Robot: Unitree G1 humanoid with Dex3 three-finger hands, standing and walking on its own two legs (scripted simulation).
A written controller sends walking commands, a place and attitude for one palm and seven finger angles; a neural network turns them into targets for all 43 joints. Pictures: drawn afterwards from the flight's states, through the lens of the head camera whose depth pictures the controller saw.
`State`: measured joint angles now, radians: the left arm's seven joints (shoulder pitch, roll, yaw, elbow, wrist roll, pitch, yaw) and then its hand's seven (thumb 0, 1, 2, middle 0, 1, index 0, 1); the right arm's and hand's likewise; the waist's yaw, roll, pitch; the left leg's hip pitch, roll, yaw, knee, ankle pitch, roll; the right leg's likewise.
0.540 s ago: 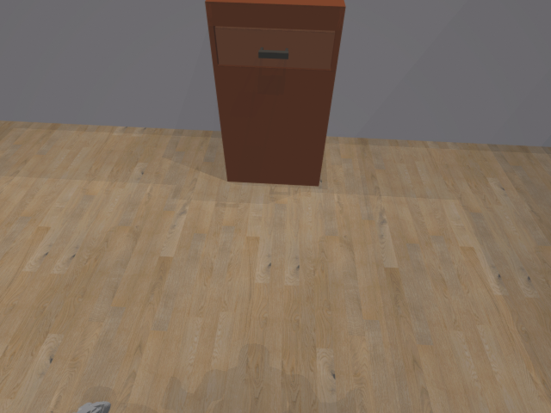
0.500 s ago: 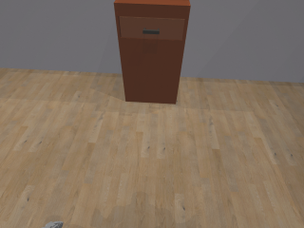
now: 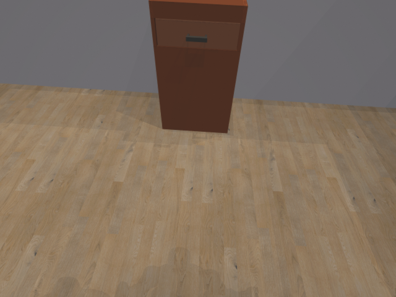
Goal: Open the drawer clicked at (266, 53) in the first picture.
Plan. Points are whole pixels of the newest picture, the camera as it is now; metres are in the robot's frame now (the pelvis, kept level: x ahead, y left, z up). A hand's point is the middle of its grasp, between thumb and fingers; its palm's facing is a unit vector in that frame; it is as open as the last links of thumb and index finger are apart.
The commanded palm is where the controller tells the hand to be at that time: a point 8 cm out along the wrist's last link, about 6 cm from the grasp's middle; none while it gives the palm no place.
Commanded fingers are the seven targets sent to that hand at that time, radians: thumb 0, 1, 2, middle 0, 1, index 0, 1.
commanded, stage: stand and wait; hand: left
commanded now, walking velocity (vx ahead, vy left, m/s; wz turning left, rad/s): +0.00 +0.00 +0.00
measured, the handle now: (196, 37) +1.36 +0.08 -0.06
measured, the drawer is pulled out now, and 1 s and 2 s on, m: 0.00 0.00 0.00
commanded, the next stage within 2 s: look at it before walking up in 0.28 s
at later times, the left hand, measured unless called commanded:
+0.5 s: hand out of the picture +0.07 +0.25 -0.15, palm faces -0.03 -0.94 -0.33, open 7.4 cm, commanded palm none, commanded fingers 0.00 0.90 0.90 -0.20 -0.30 -0.20 -0.30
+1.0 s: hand out of the picture +0.08 +0.25 -0.16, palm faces -0.03 -0.94 -0.33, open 7.4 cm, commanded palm none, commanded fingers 0.00 0.90 0.90 -0.20 -0.30 -0.20 -0.30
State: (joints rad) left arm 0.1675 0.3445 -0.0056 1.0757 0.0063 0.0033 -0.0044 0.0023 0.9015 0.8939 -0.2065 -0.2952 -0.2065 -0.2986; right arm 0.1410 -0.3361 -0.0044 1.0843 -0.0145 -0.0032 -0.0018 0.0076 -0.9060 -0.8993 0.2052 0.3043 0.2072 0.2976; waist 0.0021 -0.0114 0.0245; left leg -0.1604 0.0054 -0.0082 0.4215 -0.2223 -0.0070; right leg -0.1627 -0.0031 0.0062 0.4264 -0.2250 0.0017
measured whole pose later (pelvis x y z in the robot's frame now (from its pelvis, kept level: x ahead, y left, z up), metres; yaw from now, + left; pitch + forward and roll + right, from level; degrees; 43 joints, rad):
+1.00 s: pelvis +0.00 +0.00 +0.00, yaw +0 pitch -2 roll +0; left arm 0.14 0.35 -0.01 1.09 0.01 0.00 0.00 0.00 0.90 0.89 -0.21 -0.30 -0.21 -0.30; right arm 0.12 -0.34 0.00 1.11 -0.01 -0.01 0.00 0.01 -0.91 -0.90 0.20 0.30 0.21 0.30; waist 0.00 -0.01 0.03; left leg -0.14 0.01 -0.01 0.37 -0.20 -0.01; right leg -0.14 0.00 0.01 0.38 -0.20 0.00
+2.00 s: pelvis +0.30 -0.06 -0.01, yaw -13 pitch -2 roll -1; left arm 0.26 0.18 0.05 1.06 0.02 -0.04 0.00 0.00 0.93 0.89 -0.20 -0.29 -0.20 -0.30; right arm 0.24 -0.15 -0.06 1.02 -0.03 -0.02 0.00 0.01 -0.92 -0.90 0.20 0.30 0.20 0.30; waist -0.03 -0.01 0.01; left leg -0.54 0.17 0.08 0.99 -0.27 -0.02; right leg -0.24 0.04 -0.14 0.47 -0.21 -0.08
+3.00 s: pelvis +0.58 -0.09 -0.02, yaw -10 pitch +0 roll -2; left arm 0.15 0.20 0.08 0.98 0.02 0.05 0.01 -0.01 0.91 0.89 -0.20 -0.29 -0.20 -0.30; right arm 0.24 -0.16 -0.05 0.97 -0.03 0.00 -0.02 0.00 -0.91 -0.90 0.20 0.30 0.20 0.30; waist -0.03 -0.05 0.03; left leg -0.33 0.04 0.12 0.66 -0.33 0.05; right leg -0.47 -0.10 -0.09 1.05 -0.42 0.06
